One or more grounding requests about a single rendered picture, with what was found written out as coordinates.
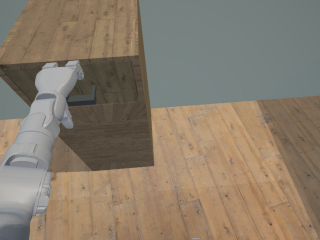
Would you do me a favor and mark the drawer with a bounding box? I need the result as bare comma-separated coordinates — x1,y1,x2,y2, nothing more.
3,59,138,105

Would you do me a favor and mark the left robot upper arm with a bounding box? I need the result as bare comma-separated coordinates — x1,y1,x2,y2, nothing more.
0,165,52,240

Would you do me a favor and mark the left robot hand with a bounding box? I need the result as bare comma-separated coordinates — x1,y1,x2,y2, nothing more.
35,60,84,129

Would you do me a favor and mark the handle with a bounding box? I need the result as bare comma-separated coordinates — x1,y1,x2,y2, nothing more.
66,85,97,107

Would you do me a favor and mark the left robot forearm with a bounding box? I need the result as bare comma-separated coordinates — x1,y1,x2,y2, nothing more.
0,90,67,172

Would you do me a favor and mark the cabinet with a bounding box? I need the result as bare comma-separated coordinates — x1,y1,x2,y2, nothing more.
0,0,155,171

